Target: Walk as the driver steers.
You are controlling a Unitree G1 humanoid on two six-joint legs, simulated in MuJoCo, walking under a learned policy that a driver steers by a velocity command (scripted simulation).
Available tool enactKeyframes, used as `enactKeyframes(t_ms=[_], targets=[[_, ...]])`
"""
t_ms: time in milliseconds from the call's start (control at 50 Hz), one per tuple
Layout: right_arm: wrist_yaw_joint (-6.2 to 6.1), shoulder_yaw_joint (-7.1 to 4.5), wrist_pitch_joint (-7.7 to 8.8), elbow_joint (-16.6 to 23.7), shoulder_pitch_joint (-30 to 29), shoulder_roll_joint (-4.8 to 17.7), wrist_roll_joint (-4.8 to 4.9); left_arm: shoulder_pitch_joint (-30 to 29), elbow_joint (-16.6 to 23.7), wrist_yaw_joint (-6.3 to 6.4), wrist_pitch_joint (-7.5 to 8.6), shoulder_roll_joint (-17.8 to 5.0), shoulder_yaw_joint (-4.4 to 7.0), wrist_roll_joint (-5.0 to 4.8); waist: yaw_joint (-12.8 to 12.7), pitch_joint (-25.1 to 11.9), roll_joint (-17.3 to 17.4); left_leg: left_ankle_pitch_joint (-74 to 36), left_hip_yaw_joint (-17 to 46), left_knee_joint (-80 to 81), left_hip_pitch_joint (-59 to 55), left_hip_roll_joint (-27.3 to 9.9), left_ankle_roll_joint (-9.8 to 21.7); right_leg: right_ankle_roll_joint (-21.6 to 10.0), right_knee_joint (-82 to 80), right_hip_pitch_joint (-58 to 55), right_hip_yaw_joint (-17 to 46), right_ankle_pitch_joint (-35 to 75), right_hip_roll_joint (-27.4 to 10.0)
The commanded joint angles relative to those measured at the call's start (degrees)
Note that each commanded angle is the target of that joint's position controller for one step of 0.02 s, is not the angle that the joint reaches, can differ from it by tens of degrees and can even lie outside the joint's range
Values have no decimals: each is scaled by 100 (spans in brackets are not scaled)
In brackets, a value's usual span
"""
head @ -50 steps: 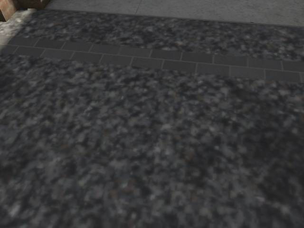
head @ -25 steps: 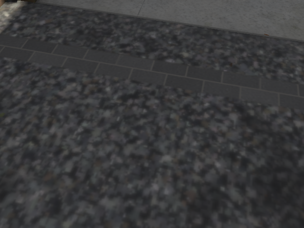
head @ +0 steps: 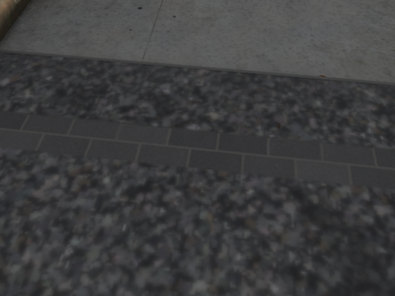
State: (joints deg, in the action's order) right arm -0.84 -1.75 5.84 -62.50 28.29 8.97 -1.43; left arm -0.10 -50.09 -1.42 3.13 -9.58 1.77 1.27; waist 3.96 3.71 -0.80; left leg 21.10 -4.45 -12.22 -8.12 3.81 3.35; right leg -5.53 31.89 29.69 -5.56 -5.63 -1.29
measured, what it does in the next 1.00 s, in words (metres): walks ahead: right foot, then left foot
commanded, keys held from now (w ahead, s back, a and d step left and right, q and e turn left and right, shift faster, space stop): w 0.44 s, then w+e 0.56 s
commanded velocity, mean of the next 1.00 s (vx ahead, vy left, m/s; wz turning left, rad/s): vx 0.50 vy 0.00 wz -0.21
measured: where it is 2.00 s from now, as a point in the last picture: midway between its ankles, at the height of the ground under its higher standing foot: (257, 145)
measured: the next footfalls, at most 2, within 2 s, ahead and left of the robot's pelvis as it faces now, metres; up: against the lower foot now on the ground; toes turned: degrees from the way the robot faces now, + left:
right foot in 0.04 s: +0.19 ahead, -0.09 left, +0.00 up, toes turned -5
left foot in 0.60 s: +0.50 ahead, +0.09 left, +0.00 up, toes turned +1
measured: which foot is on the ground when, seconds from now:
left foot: down 0.00-0.04, up 0.06-0.58, down 0.60-1.00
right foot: up 0.00-0.02, down 0.04-0.62, up 0.64-1.00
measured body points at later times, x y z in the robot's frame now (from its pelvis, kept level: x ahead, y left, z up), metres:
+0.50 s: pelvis +0.27 -0.02 +0.01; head +0.30 -0.02 +0.46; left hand +0.17 +0.21 -0.13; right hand +0.45 -0.23 -0.12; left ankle +0.43 +0.11 -0.69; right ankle +0.15 -0.08 -0.73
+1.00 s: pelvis +0.52 +0.00 +0.01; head +0.55 +0.00 +0.46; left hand +0.72 +0.19 -0.12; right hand +0.43 -0.22 -0.13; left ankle +0.46 +0.09 -0.73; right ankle +0.64 -0.16 -0.68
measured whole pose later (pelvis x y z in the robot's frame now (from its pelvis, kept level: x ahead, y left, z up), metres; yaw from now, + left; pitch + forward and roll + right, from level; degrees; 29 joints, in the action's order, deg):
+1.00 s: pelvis +0.52 +0.00 +0.01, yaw -15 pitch +0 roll +1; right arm -0.9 -2.9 6.4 -57.8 23.9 10.4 -1.0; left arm 6.0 -49.9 -3.1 0.3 -11.9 3.5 1.8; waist 1.8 2.7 -1.9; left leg 16.2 -16.4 -13.8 -1.9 1.0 2.4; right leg -4.3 44.8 36.9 -3.6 -0.6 -5.2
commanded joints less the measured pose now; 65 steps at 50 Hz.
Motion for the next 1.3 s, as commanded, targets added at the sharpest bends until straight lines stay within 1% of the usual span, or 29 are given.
enactKeyframes(t_ms=[20, 40, 60, 80, 100, 120, 160, 220, 280, 480, 540, 580, 600, 620, 640, 660, 680, 720, 840, 920, 1020, 1080, 1120, 1140, 1160, 1180, 1200, 1240, 1300], targets=[[-42, -173, -8, 141, -7, 933, 13, 1671, -274, 122, 162, -707, 279, 41, -1036, -708, 429, -5883, 252, -2251, 338, -1399, 498, -355, -592, -1898, -141, -70, 386], [-18, -117, -5, 297, -40, 771, 83, 2661, -495, 182, 205, -1105, 403, 192, -1358, -1360, 62, -4114, 110, -3814, 1523, -1152, 403, -629, -617, -3416, 930, -435, -626], [57, -13, -22, 387, 701, 144, 324, 2985, -528, 157, 186, -1679, 547, 259, -1028, -2060, -1267, 291, -96, -6109, 3679, -18, 141, -1538, -1150, -5000, 3885, -704, -2385], [46, -162, -43, 352, 313, 724, 166, 2502, -482, 103, 91, -1412, 510, 20, -939, -1835, -433, 595, 733, -6599, 4224, -156, 238, -1445, -1649, -4540, 4335, -1247, -2164], [62, -187, -30, 559, -269, 752, 117, 1839, -376, 85, 95, -1087, 406, -44, -719, -891, -253, 71, 749, -6435, 4466, -460, 263, -1219, -1780, -3655, 3344, -1262, -1978], [78, -178, -3, 623, -566, 679, 96, 1562, -357, 60, 144, -754, 316, -25, -608, -475, 23, -296, 742, -6097, 4314, -648, 259, -1036, -1997, -2967, 2750, -693, -1722], [128, -177, -130, 592, -509, 480, -42, 1587, -523, 109, 221, -396, 194, -33, -287, -215, -112, -525, 705, -5525, 3778, -865, 175, -663, -2205, -2204, 1846, 71, -1235], [210, -177, -286, 626, -587, 347, -87, 2051, -723, 146, 331, -559, 195, -61, -175, -169, -167, -684, 526, -5177, 3786, -892, 32, -641, -2322, -2098, 1394, 820, -1082], [250, -180, -354, 898, -1375, 436, -78, 2360, -785, 149, 335, -689, 194, -67, -286, 62, -203, -1253, 369, -4627, 4407, -1024, -111, -608, -2526, -2230, 1157, 904, -990], [253, -80, -270, 1558, -3219, 454, 18, 3300, -1054, 215, 291, -680, 116, -11, -761, 307, -324, -1902, 1, -2364, 4565, -714, -50, -580, -2193, -3442, 894, 2264, -1058], [220, -128, -165, 1588, -2964, 591, 37, 3038, -1013, 260, 257, -853, 163, 33, -500, 181, -349, -1315, 34, -1952, 3977, -512, 125, -541, -1603, -3667, 1000, 3318, -1164], [125, -244, -67, 1177, -1632, 786, 12, 2750, -951, 236, 237, -941, 188, 0, 82, -494, -247, -1412, -82, -1378, 2199, -208, 302, -355, -198, -3318, 848, 4012, -882], [51, -358, 1, 946, -659, 1118, -123, 2674, -836, 210, 249, -814, 150, -75, 425, -1136, 3, -1395, 564, -1324, 633, -878, 499, -253, 1107, -2297, 728, 2740, -607], [24, -521, 1, 945, -43, 1786, -290, 3271, -668, 178, 230, -162, 13, -331, 283, -2111, 1148, -931, 2972, -1092, -1218, -2735, 1088, 27, 3254, -344, 246, -586, 238], [80, -514, -107, 1005, -350, 1630, -107, 3253, -727, 215, 177, -610, 154, -220, 181, -2196, 935, -582, 4092, -431, -855, -3017, 1245, -42, 4098, 268, 723, -2306, 416], [96, -400, -136, 1117, -1028, 1230, -24, 2762, -620, 213, 123, -727, 219, -129, -92, -1223, 490, -54, 3214, -272, 60, -2773, 1037, -78, 4237, 503, 884, -1841, 32], [114, -300, -106, 1184, -1457, 857, 6, 2430, -538, 171, 119, -603, 205, -94, -191, -593, 288, -166, 2471, 25, 905, -2508, 854, -68, 3978, 465, 866, -1435, -183], [66, -215, -35, 1085, -1551, 574, 32, 2381, -514, 94, -10, -446, 233, 25, -460, -132, 516, -789, 1407, 314, 1760, -2046, 490, -14, 3567, 117, 823, -1135, -415], [21, -240, 150, 871, -915, 719, 51, 1646, -151, -65, -256, -336, 252, 51, -549, -5, 471, -2052, 177, 490, 1629, -1869, 442, 135, 3172, 826, 638, -125, -531], [1, -213, 150, 798, -666, 736, 46, 773, 190, -150, -235, -316, 190, 39, -411, 183, 460, -2649, -414, 445, 1431, -1731, 395, 196, 1858, 898, 357, 586, -438], [-75, -258, 76, 657, -197, 956, 32, -26, 553, -226, -216, -356, 134, 81, -189, 274, 469, -3541, -827, 199, 582, -1978, 380, -22, 721, 694, -146, 368, -262], [-122, -302, -32, 647, -226, 1130, 9, 140, 577, -196, -218, -487, 195, 103, -355, 54, 632, -5604, -1108, -615, 132, -2044, 323, -317, 471, 137, -429, -421, 139], [-120, -357, -145, 686, -300, 1315, 2, 922, 381, -139, -194, -667, 300, 105, -679, -430, 717, -6545, -1184, -1989, 52, -2054, 306, -568, 268, -729, -533, -968, 549], [-86, -367, -199, 749, -383, 1361, 32, 1669, 151, -84, -135, -809, 389, 135, -1022, -855, 539, -5959, -1263, -3207, 482, -1986, 193, -725, -238, -1768, -430, -771, 708], [-58, -329, -204, 934, -445, 1226, 53, 2408, -16, -3, -98, -1318, 562, 214, -1340, -1390, 6, -4001, -1251, -4920, 1763, -1805, 0, -1031, -573, -3166, 860, -1279, -164], [65, -251, -140, 1428, -427, 675, 125, 2111, 157, 26, -145, -1960, 701, 112, -859, -1736, -1397, 975, -775, -7119, 4485, -409, -398, -1950, -1229, -4811, 4207, -1131, -1783], [104, -304, -57, 1614, -1171, 1120, 70, 2304, 186, 68, -247, -1910, 684, 19, -1137, -1636, -288, 670, 391, -7291, 5166, -484, -366, -1963, -1702, -4611, 4433, -833, -1845], [108, -252, 57, 1626, -1296, 985, 136, 1739, 123, 130, -206, -1324, 522, -57, -644, -470, 293, -222, 543, -6298, 4965, -1019, -290, -1480, -1811, -3188, 3012, 297, -1471], [123, -253, -240, 1569, -1048, 915, -134, 1435, 193, 161, -19, -1052, 396, -134, -224, -414, 219, -320, 586, -5479, 4092, -1150, -459, -1172, -1905, -2309, 2117, 1404, -805]])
